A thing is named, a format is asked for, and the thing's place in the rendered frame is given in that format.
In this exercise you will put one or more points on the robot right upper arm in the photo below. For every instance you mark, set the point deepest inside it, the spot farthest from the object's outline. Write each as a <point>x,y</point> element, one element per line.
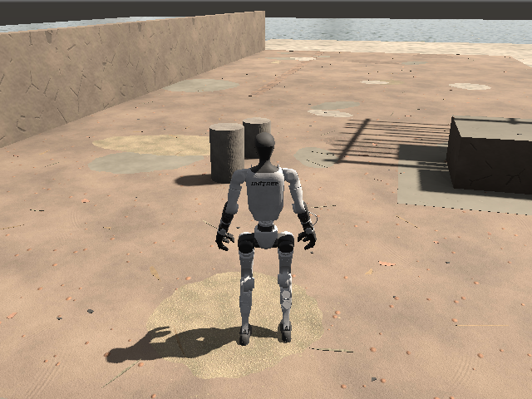
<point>291,176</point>

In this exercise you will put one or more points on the left robot forearm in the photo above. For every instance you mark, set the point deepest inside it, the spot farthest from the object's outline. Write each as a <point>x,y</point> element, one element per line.
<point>225,221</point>

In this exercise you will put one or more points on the right robot forearm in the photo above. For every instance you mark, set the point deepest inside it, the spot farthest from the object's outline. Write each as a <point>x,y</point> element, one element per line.
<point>306,221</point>

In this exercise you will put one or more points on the right robot hand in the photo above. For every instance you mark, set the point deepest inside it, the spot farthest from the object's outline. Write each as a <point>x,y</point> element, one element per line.
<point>311,237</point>

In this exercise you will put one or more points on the robot left upper arm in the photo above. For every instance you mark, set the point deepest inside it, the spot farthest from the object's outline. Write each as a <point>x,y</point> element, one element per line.
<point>238,177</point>

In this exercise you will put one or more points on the robot right shin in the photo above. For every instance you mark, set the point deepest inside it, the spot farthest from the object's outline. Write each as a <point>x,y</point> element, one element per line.
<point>286,301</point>

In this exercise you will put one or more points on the robot left foot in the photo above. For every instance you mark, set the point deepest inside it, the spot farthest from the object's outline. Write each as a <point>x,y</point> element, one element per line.
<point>244,338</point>

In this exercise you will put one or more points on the left robot hand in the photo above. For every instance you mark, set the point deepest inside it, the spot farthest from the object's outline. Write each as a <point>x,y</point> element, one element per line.
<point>220,238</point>

